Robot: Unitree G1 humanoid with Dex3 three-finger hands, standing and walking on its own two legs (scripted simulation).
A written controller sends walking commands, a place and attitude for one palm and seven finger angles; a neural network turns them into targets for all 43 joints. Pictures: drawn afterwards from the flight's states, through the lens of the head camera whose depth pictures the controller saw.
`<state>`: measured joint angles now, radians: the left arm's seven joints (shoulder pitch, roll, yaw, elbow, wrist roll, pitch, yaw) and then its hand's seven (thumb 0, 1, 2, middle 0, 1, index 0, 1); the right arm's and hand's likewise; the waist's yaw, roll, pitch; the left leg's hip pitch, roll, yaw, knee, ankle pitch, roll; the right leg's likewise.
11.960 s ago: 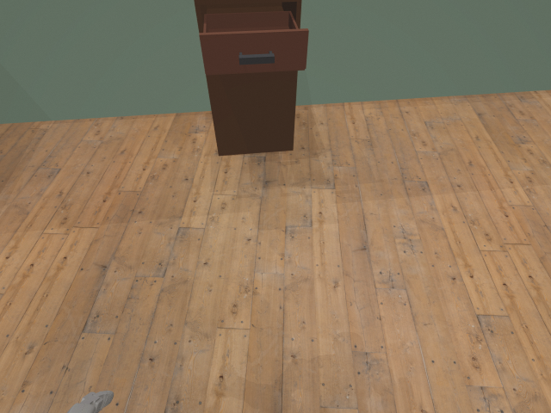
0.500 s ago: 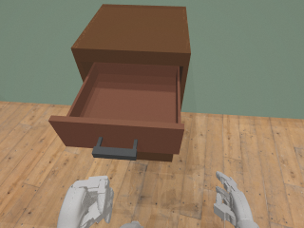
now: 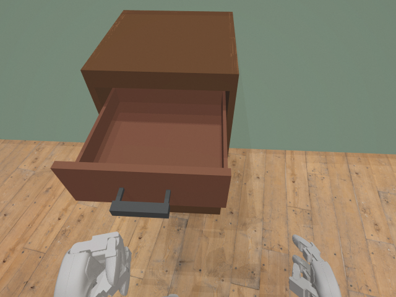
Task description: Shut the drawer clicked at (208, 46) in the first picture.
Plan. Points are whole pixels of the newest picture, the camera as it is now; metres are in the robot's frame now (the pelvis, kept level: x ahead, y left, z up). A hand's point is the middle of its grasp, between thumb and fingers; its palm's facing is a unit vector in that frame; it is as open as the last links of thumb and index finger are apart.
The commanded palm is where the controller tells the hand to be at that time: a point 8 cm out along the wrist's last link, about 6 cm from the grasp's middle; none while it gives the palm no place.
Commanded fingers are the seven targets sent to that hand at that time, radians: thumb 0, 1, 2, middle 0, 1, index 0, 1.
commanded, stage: bring the fist close to the handle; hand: left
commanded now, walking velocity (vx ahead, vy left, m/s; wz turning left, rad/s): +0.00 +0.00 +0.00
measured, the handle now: (142, 201) +0.33 +0.15 +0.00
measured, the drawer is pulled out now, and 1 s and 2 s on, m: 0.29 0.29 0.28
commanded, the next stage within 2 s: push the drawer shut in 1.48 s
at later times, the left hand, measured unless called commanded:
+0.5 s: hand (151, 262) +0.18 +0.09 +0.06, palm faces -0.05 -1.00 -0.02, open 3.3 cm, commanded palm +0.15 +0.16 +0.06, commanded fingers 0.00 0.90 0.90 -1.40 -1.60 -1.40 -1.60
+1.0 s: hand (156, 246) +0.22 +0.09 +0.01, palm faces +0.01 -1.00 -0.02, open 3.3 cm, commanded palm +0.20 +0.15 +0.01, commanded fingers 0.00 0.90 0.90 -1.40 -1.60 -1.40 -1.60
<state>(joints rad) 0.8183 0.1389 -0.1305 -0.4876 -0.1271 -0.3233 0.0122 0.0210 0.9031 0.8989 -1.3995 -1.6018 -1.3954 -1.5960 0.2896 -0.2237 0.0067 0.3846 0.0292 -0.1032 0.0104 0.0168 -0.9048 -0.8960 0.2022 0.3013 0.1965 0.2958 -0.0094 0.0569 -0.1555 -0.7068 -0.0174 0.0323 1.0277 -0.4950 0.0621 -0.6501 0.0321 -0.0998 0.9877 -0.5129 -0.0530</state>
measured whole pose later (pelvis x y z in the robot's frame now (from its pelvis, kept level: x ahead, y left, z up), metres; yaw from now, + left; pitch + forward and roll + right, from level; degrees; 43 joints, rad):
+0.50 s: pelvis +0.00 -0.02 -0.01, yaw +0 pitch +13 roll -1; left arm 0.62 0.14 -0.10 -0.26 -0.12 -0.36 -0.06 0.02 0.90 0.90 -1.40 -1.60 -1.40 -1.60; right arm 0.26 -0.23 0.01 0.42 0.02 -0.07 0.00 0.02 -0.90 -0.90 0.20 0.30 0.20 0.30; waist -0.02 0.04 -0.17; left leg -0.82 -0.01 0.02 1.10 -0.51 0.03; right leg -0.77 0.04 -0.11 1.07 -0.54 -0.08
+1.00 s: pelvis -0.01 -0.01 -0.04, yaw +0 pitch +18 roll -1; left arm 0.41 0.12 -0.11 -0.09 -0.08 -0.46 0.06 0.02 0.90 0.90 -1.40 -1.60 -1.40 -1.60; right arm 0.22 -0.22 0.02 0.45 -0.01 -0.07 0.02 0.01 -0.90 -0.90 0.20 0.30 0.20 0.30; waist -0.03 0.04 -0.18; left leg -1.00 -0.01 0.03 1.22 -0.55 0.04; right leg -0.94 0.03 -0.11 1.20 -0.58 -0.08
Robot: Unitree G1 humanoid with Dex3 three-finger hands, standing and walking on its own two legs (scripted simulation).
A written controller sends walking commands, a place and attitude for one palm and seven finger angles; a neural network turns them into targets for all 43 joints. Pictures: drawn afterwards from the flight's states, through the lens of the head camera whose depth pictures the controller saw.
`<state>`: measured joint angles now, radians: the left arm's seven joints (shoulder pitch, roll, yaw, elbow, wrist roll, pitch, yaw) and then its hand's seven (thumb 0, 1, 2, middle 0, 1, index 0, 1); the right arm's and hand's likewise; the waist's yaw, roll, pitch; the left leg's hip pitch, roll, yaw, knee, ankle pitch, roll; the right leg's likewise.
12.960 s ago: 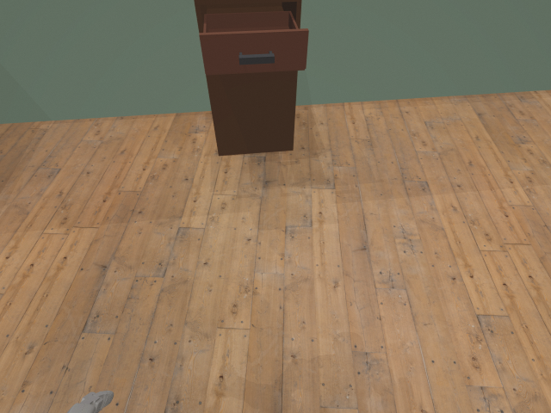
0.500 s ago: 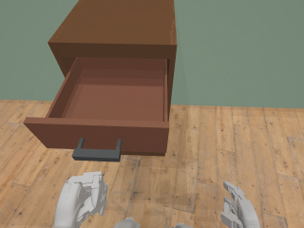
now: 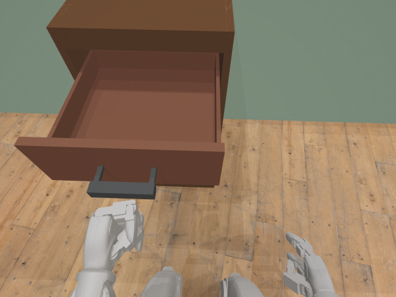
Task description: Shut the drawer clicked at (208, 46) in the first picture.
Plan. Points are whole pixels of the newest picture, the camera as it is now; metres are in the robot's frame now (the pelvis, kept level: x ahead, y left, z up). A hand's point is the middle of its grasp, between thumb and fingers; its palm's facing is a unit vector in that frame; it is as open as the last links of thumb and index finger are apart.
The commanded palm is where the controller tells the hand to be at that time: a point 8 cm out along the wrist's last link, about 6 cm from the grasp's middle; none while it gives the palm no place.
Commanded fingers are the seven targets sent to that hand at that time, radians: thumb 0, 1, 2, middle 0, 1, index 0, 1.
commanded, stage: bring the fist close to the handle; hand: left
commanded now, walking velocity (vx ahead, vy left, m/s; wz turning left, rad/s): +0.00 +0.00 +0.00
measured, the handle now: (124, 180) +0.34 +0.16 +0.04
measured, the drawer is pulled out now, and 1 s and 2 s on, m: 0.29 0.28 0.14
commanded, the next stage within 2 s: push the drawer shut in 0.48 s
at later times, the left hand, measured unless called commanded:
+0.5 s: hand (148, 236) +0.23 +0.10 +0.03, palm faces -0.05 -1.00 -0.01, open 3.3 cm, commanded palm +0.21 +0.16 +0.04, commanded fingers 0.00 0.90 0.90 -1.40 -1.60 -1.40 -1.60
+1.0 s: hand (149, 213) +0.27 +0.10 +0.03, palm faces -0.03 -1.00 -0.05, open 3.4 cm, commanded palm +0.26 +0.16 +0.04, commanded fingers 0.00 0.90 0.90 -1.40 -1.60 -1.40 -1.60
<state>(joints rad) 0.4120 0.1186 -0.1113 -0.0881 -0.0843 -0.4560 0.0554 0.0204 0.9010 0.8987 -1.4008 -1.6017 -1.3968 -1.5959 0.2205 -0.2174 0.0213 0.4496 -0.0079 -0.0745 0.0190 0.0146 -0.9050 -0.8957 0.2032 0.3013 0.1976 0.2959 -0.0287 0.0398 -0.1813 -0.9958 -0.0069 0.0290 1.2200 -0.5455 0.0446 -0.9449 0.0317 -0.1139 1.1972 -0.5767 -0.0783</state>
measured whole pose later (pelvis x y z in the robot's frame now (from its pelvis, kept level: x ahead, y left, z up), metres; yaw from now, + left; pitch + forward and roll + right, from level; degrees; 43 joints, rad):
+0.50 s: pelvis +0.00 +0.00 +0.00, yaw +0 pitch +19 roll -1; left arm 0.39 0.12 -0.14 -0.02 -0.07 -0.44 0.04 0.02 0.90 0.90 -1.40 -1.60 -1.40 -1.60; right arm 0.22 -0.23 0.02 0.44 -0.01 -0.03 0.02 0.01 -0.90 -0.90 0.20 0.30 0.20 0.30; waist -0.03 0.03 -0.18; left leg -1.03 -0.01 0.03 1.24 -0.55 0.05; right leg -0.98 0.03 -0.11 1.22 -0.58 -0.08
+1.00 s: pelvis +0.00 +0.00 +0.00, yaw +0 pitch +19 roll -2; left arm 0.18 0.16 -0.10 0.11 -0.08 -0.44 0.07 0.08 0.77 0.87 -1.40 -1.60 -1.40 -1.60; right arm 0.21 -0.23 0.02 0.51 -0.01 -0.02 0.02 0.01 -0.91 -0.90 0.20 0.30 0.20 0.30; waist -0.04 0.04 -0.17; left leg -1.03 0.00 0.02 1.24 -0.54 0.04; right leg -0.98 0.04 -0.12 1.21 -0.57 -0.08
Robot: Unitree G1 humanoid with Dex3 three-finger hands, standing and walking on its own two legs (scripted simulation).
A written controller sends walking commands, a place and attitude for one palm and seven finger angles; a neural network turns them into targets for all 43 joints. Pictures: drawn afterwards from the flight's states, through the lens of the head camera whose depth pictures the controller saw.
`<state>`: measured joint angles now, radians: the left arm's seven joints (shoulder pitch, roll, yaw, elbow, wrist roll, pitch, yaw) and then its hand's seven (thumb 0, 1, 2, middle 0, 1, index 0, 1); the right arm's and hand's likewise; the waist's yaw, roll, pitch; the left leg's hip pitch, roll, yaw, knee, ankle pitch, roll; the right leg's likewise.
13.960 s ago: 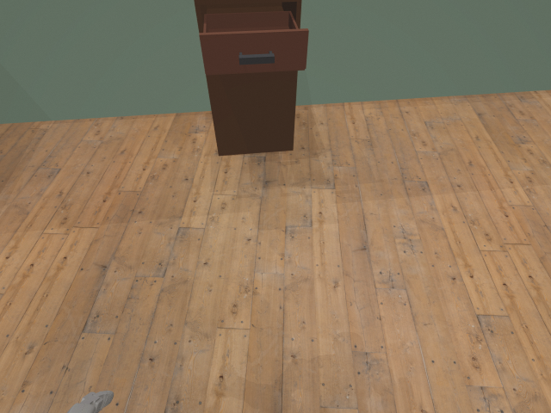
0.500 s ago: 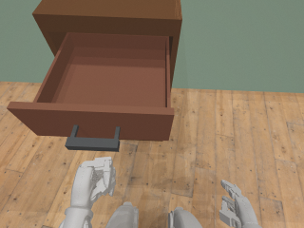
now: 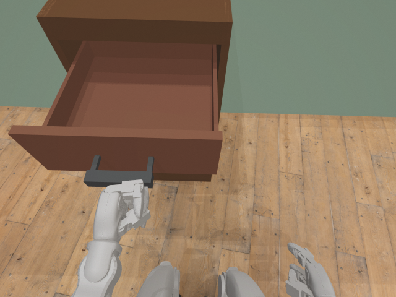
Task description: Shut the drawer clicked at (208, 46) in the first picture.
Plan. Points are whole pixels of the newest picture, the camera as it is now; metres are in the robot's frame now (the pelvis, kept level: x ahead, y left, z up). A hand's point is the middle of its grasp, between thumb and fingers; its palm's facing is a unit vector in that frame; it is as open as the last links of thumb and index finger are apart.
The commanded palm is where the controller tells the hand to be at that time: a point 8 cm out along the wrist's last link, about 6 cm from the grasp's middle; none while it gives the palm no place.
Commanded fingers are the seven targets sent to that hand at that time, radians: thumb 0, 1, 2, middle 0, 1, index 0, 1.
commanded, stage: push the drawer shut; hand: left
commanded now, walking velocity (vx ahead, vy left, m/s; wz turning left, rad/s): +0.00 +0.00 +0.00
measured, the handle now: (122, 169) +0.35 +0.16 +0.04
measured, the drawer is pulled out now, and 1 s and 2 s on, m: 0.28 0.14 0.02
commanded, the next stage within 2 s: none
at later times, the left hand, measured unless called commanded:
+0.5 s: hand (149, 179) +0.34 +0.11 +0.03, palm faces -0.04 -1.00 -0.06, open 3.5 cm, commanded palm +0.33 +0.17 +0.04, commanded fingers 0.00 0.90 0.90 -1.40 -1.60 -1.40 -1.60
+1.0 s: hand (153, 147) +0.41 +0.11 +0.03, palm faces -0.02 -1.00 -0.05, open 3.4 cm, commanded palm +0.40 +0.17 +0.04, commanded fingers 0.00 0.90 0.90 -1.40 -1.60 -1.40 -1.60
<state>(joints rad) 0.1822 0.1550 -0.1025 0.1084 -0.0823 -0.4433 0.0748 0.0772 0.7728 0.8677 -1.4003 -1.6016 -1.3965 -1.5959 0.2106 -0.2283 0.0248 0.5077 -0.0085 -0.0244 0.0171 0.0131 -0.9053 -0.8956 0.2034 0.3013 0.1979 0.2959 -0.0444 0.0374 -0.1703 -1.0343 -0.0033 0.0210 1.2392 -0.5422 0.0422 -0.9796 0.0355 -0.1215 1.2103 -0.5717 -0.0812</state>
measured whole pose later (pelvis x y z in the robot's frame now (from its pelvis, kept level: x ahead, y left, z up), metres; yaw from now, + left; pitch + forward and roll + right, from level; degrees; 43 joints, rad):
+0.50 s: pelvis -0.01 +0.00 +0.00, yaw +0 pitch +19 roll -1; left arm -0.14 0.16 -0.03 0.40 -0.10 -0.45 0.07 0.10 0.76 0.86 -1.40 -1.60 -1.40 -1.60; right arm 0.21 -0.24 0.02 0.57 0.00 -0.01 0.02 0.01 -0.91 -0.90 0.20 0.30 0.20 0.30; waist -0.06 0.03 -0.15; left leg -1.04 0.00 0.03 1.21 -0.51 0.05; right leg -0.99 0.04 -0.11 1.19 -0.54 -0.08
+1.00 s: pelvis -0.01 +0.01 +0.00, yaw -1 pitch +21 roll -2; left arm -0.44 0.17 0.09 0.70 -0.08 -0.48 0.08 0.08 0.75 0.84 -1.40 -1.60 -1.40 -1.60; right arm 0.26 -0.24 0.01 0.61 -0.02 0.03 0.03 0.01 -0.91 -0.90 0.20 0.30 0.20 0.30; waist -0.11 0.04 -0.15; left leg -1.06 0.00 0.05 1.20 -0.51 0.06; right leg -1.02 0.04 -0.09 1.18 -0.53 -0.06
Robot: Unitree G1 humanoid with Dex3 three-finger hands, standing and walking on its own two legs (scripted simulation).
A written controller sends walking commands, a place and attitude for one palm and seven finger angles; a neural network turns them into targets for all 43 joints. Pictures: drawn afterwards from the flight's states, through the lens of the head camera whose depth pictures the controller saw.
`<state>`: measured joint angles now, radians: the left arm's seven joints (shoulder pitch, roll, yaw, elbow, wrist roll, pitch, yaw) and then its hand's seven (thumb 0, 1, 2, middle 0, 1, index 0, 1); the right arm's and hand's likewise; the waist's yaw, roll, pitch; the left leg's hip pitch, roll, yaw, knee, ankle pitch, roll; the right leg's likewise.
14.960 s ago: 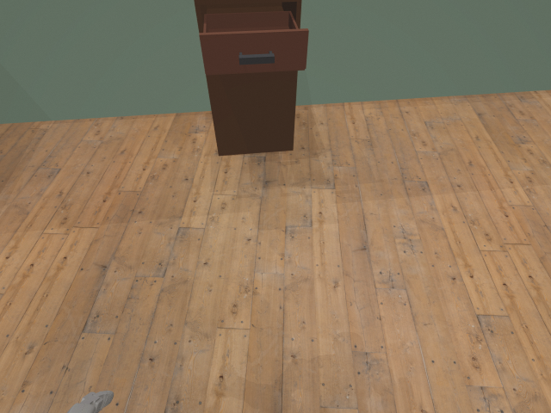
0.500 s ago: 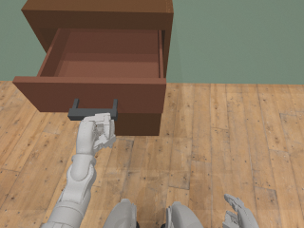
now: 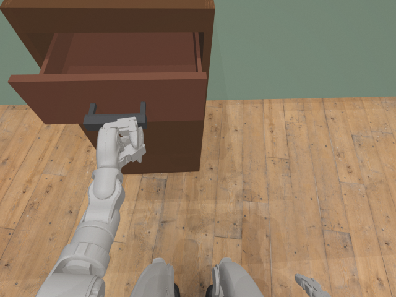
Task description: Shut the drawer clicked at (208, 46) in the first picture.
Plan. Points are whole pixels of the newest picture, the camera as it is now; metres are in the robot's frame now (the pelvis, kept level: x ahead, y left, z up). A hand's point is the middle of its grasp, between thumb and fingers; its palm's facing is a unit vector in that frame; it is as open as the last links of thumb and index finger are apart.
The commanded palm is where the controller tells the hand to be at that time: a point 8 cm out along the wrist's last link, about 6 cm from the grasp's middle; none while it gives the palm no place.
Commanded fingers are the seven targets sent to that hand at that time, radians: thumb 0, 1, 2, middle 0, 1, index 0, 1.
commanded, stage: push the drawer shut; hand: left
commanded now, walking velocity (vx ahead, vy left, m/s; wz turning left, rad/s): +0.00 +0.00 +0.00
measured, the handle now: (117, 114) +0.49 +0.16 +0.03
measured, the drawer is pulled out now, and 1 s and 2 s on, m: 0.14 0.02 0.00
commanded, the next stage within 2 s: pull the fist back off the drawer in 1.46 s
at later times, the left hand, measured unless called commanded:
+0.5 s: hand (141, 118) +0.48 +0.11 +0.03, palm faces +0.04 -1.00 -0.04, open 3.5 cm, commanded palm +0.46 +0.17 +0.04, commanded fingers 0.00 0.90 0.90 -1.40 -1.60 -1.40 -1.60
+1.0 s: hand (139, 94) +0.54 +0.11 +0.04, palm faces +0.04 -1.00 -0.03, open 3.4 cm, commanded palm +0.52 +0.16 +0.04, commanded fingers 0.00 0.90 0.90 -1.40 -1.60 -1.40 -1.60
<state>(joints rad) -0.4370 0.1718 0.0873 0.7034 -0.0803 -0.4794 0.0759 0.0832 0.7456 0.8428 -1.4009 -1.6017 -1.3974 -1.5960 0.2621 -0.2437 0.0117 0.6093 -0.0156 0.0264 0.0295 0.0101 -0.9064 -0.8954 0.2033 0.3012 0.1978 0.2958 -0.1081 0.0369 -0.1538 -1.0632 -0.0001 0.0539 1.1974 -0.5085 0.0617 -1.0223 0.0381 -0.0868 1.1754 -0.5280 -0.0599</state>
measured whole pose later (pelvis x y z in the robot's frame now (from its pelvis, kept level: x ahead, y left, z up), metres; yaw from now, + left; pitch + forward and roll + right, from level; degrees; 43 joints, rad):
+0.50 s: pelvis +0.00 +0.00 +0.00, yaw -1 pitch +24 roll -2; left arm -0.72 0.25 0.24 1.01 -0.04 -0.53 0.05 0.10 0.75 0.84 -1.40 -1.60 -1.40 -1.60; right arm 0.33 -0.25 0.01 0.64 -0.04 0.04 0.04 0.01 -0.91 -0.90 0.20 0.30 0.20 0.30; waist -0.16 0.04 -0.15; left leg -1.13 0.01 0.06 1.21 -0.51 0.06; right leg -1.09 0.05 -0.08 1.19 -0.52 -0.06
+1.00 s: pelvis +0.00 +0.00 -0.01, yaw -2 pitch +28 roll -4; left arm -0.97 0.40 0.36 1.23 0.01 -0.50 0.01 0.08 0.76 0.84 -1.40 -1.60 -1.40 -1.60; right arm 0.39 -0.25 0.04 0.63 -0.05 0.07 0.06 0.01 -0.91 -0.90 0.20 0.30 0.20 0.30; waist -0.23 0.06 -0.14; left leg -1.22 0.03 0.04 1.25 -0.52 0.07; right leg -1.16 0.07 -0.10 1.19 -0.51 -0.06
